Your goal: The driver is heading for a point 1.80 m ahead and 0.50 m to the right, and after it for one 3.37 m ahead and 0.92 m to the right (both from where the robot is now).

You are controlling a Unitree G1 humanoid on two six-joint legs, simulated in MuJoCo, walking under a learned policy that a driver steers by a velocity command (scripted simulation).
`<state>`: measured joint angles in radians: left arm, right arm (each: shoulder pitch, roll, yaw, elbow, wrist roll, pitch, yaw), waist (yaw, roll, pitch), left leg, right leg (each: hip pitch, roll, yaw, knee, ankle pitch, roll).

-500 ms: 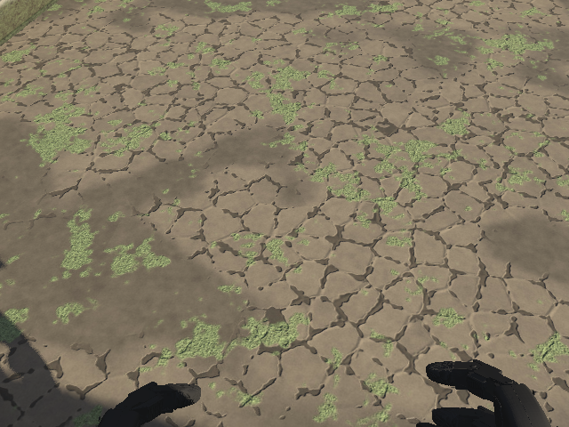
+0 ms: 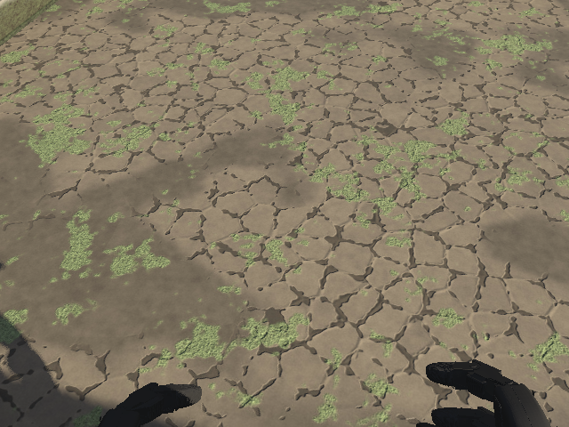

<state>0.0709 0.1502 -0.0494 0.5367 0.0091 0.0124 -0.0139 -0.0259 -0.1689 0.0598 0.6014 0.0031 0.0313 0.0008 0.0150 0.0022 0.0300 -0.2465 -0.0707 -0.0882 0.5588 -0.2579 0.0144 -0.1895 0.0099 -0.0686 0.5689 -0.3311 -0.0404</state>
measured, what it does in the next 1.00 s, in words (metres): stands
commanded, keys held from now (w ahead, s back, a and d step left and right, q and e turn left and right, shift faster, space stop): w+shift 1.00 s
